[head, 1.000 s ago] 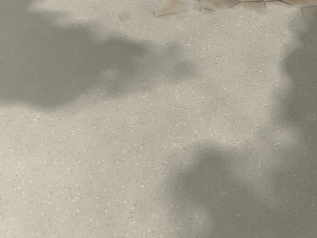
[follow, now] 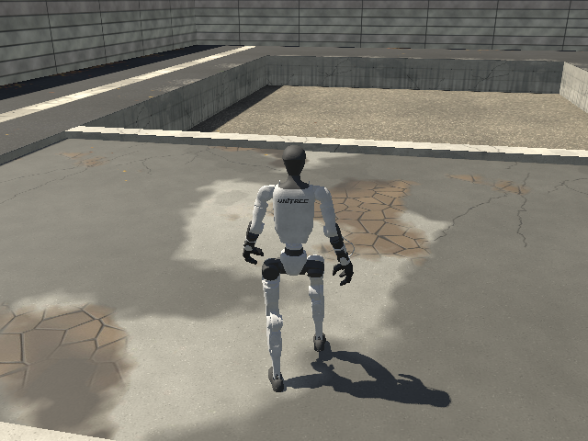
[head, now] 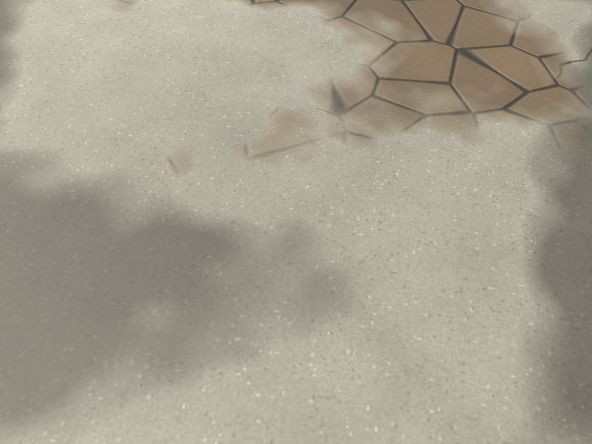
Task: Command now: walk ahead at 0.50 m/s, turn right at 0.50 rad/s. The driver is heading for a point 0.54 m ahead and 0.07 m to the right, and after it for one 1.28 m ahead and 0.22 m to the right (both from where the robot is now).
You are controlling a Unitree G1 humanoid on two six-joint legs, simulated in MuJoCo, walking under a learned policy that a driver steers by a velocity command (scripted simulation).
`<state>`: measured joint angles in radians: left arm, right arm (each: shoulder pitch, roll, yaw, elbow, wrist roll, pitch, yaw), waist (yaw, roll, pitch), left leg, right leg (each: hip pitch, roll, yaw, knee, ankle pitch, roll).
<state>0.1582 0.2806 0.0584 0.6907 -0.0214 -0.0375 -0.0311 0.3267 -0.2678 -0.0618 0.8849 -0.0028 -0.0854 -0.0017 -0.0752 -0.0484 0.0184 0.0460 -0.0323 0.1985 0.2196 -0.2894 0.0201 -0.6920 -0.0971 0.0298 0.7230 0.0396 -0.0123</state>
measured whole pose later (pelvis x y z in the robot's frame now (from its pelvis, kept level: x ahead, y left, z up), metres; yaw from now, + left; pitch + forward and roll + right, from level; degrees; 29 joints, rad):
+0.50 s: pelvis +0.28 -0.05 +0.00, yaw -16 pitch +2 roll +0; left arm 0.33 0.29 0.06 0.69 -0.01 -0.05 0.00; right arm 0.05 -0.29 -0.03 0.73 0.00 -0.09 0.02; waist 0.07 0.04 0.03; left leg -0.63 0.07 -0.08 0.61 0.06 -0.06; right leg -0.13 0.11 0.12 0.36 -0.26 -0.08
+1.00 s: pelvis +0.47 -0.04 +0.00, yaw -5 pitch +3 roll -1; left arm 0.13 0.29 0.05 0.67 0.01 0.00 0.04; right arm 0.21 -0.31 -0.07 0.73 0.01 0.02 -0.02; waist -0.04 -0.01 0.04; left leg -0.34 -0.12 -0.15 0.45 -0.14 0.06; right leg -0.52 0.01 0.13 0.77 -0.30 0.09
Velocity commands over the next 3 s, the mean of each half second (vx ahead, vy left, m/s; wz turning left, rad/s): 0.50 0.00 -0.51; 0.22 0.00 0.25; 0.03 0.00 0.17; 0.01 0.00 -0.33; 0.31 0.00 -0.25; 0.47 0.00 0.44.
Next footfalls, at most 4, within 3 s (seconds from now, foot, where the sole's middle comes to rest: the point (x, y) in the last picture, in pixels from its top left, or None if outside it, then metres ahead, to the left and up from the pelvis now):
0.14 right None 0.25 -0.13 -0.78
0.62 left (279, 409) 0.56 0.02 -0.78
1.10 right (374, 404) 0.56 -0.20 -0.78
1.40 left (257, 427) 0.53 0.07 -0.78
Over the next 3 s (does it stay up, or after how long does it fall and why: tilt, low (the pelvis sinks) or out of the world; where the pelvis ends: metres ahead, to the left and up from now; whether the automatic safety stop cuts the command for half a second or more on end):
stays up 0.83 -0.19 0.01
